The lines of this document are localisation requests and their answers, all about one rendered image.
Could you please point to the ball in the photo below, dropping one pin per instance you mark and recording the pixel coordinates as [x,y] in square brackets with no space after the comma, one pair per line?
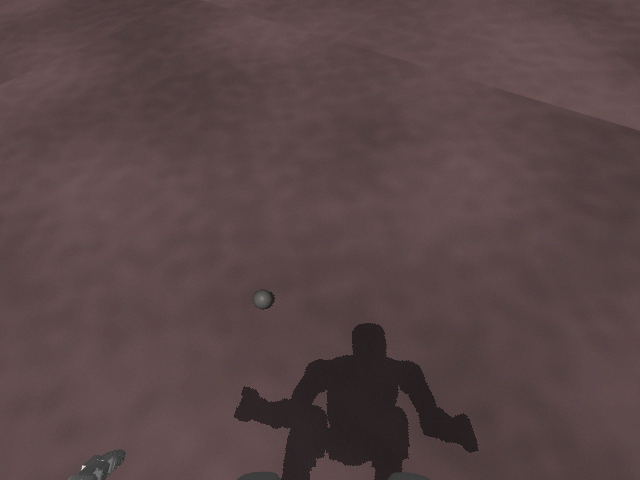
[262,299]

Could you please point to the left robot hand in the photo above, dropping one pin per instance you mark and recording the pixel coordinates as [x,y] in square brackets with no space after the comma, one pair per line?
[99,467]

